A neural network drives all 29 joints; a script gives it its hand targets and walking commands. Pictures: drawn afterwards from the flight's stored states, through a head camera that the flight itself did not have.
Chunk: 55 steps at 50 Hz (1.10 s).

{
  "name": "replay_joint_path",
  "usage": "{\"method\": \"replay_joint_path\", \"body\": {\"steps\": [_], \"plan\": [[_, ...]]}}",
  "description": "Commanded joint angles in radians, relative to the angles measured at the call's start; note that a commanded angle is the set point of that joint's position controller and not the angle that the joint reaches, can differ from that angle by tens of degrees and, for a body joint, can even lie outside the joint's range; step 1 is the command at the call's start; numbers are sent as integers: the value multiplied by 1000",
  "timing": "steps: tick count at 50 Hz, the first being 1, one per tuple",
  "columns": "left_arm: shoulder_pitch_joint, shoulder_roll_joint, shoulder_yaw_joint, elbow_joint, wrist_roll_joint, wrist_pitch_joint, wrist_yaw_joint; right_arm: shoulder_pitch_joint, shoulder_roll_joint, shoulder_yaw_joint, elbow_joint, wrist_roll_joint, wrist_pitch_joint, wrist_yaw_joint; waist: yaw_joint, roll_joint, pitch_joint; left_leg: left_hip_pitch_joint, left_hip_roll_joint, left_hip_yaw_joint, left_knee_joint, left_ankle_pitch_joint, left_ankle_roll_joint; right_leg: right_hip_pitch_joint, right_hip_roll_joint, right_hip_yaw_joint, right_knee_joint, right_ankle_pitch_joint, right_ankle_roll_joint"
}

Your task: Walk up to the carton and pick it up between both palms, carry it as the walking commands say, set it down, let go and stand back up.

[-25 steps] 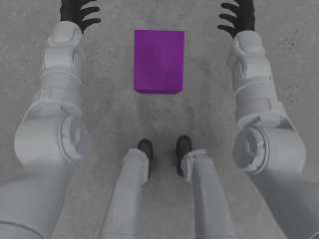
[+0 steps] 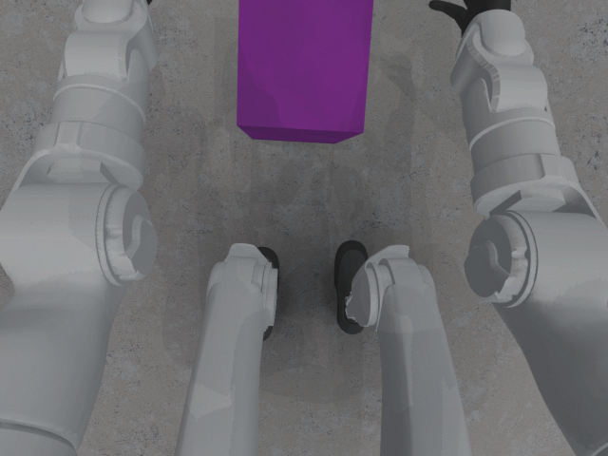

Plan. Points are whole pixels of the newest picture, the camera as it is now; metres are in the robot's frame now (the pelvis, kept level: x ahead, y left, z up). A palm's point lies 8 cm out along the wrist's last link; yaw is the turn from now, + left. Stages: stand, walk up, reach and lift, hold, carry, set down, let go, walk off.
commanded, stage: reach and lift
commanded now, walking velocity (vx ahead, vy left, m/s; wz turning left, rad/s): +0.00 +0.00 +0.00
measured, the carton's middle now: (299, 74) +0.54 +0.04 -0.37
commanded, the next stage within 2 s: none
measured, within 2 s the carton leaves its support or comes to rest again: neither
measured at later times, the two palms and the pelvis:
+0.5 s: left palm (182, 46) +0.55 +0.20 -0.29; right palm (425, 59) +0.55 -0.13 -0.27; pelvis -0.02 +0.00 -0.11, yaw +0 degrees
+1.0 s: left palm (187, 52) +0.54 +0.20 -0.29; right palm (412, 62) +0.55 -0.12 -0.28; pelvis -0.03 +0.00 -0.13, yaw +1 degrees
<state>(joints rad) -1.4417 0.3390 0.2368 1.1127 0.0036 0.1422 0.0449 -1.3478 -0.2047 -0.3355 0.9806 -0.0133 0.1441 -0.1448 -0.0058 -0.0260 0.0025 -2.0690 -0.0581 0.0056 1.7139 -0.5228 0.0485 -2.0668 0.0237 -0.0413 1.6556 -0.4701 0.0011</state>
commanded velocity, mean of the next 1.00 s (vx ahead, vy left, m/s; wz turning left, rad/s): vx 0.00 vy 0.00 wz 0.00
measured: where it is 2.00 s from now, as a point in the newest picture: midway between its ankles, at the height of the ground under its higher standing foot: (307, 306)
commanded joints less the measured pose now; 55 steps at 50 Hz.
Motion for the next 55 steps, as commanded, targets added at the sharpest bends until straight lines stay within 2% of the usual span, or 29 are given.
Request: {"method": "replay_joint_path", "body": {"steps": [1,4,10,17,21,25,28,31,34,37,43,44,46,51,55], "plan": [[-304,97,-26,-82,-15,-8,6,-284,-114,-8,-66,6,-14,6,3,99,-965,553,-16,-48,-78,367,-87,484,61,-4,48,267,30],[-343,108,-42,-76,-29,-4,7,-309,-128,-15,-42,5,-11,7,-12,93,-947,499,-12,-43,-38,313,-87,482,55,-1,93,241,26],[-391,121,-83,-30,-50,-4,10,-377,-156,13,-18,35,-20,10,-8,100,-898,434,0,-43,48,245,-89,454,47,2,191,197,21],[-465,154,-133,-17,-95,-30,31,-459,-196,85,2,108,-46,9,0,86,-881,445,11,-57,146,259,-82,447,40,11,297,222,18],[-473,163,-152,19,-117,-42,34,-468,-207,111,53,135,-55,7,8,64,-842,414,14,-67,200,269,-75,445,35,24,346,250,17],[-510,172,-180,13,-150,-53,35,-492,-230,124,58,154,-66,4,-4,64,-864,436,18,-76,248,313,-72,444,33,30,390,293,16],[-540,179,-193,-4,-169,-55,41,-528,-245,148,57,174,-67,-1,14,69,-913,448,20,-71,268,327,-69,482,28,34,418,312,13],[-593,221,-199,-47,-198,-55,52,-595,-270,171,-2,203,-67,-16,24,28,-1015,497,24,-70,296,349,-61,552,30,35,446,345,18],[-632,244,-219,-31,-229,-42,57,-640,-278,202,15,237,-55,-26,30,-2,-1057,527,30,-66,317,330,-51,602,27,39,467,332,19],[-625,238,-210,4,-229,-37,49,-654,-255,224,42,257,-50,-25,47,-8,-932,445,34,-65,312,295,-42,563,26,54,461,305,18],[-535,163,-191,137,-185,-22,8,-550,-200,174,148,205,-38,-3,30,37,-703,357,33,-60,279,165,-44,436,30,54,435,180,16],[-521,160,-180,139,-170,-20,2,-529,-203,154,155,186,-38,-1,19,34,-673,331,36,-62,274,152,-47,424,29,51,436,174,16],[-514,162,-160,129,-142,-25,-4,-505,-201,118,161,157,-41,1,17,36,-627,311,34,-65,273,165,-51,394,34,50,432,176,16],[-565,115,-176,64,-136,-45,-5,-531,-175,79,134,114,-57,2,-27,59,-631,320,18,-71,270,183,-60,351,49,38,419,187,8],[-548,76,-173,73,-127,-44,2,-562,-150,101,90,124,-61,6,3,72,-676,365,4,-63,267,192,-63,380,60,30,421,186,9]]}}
